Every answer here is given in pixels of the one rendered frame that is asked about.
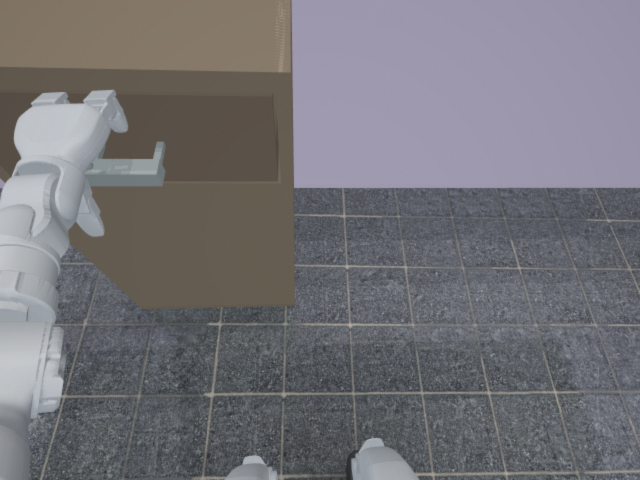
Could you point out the right robot shin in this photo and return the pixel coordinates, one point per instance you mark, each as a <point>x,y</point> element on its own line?
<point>374,442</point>

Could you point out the handle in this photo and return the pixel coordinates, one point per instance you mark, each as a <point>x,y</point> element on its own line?
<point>128,172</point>

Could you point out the robot left forearm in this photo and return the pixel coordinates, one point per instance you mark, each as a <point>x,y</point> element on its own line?
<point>38,205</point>

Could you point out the right robot thigh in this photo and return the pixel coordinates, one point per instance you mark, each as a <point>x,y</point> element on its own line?
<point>381,463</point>

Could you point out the robot left hand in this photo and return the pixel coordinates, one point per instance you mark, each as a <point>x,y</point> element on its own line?
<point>75,133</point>

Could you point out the cabinet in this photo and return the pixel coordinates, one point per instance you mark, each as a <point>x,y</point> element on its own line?
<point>186,244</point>

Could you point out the robot left upper arm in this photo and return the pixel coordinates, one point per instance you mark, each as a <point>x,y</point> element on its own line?
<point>32,369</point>

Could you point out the drawer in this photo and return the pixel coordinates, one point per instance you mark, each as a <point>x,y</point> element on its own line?
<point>209,137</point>

